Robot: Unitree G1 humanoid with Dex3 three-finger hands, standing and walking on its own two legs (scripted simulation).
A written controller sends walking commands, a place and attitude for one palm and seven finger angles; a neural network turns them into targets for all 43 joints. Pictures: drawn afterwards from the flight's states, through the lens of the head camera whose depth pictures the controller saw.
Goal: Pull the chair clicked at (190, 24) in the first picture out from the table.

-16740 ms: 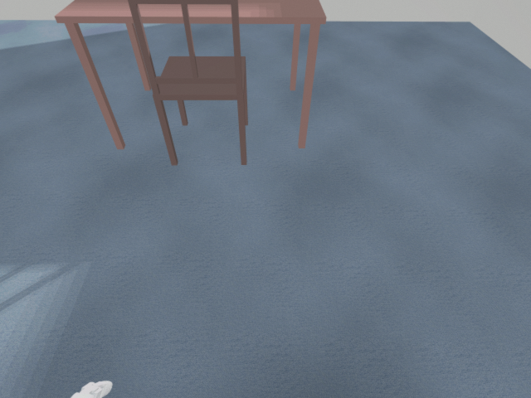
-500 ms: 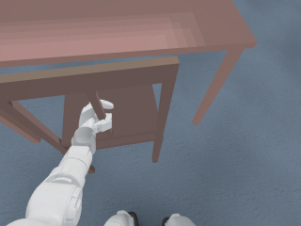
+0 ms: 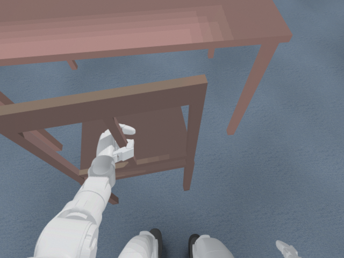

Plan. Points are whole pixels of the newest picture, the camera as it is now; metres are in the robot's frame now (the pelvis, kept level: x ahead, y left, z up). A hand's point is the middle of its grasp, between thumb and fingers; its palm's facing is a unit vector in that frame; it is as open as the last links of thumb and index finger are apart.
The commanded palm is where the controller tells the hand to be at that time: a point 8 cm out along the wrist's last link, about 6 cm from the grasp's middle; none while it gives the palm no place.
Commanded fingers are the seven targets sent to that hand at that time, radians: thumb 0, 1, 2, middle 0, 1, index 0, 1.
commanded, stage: step backward, pulling the chair out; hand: left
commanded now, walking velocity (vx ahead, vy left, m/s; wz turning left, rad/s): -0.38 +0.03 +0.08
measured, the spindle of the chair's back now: (123, 144) +0.40 +0.13 -0.07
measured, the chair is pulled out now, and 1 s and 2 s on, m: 0.19 0.29 0.38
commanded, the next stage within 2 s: none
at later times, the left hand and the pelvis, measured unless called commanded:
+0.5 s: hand (122, 165) +0.34 +0.13 -0.06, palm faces +0.02 -0.98 -0.20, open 5.5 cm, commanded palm +0.35 +0.18 -0.06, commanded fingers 0.00 0.90 0.90 -0.50 -1.45 -0.50 -1.45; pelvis -0.04 +0.00 -0.01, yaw +0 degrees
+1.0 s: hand (113, 185) +0.29 +0.14 -0.06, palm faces -0.05 -0.98 -0.20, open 5.5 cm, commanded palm +0.30 +0.20 -0.05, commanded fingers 0.00 0.90 0.90 -0.50 -1.45 -0.50 -1.45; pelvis -0.09 +0.03 -0.02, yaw +1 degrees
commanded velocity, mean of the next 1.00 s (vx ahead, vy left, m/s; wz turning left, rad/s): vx -0.38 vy -0.07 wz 0.05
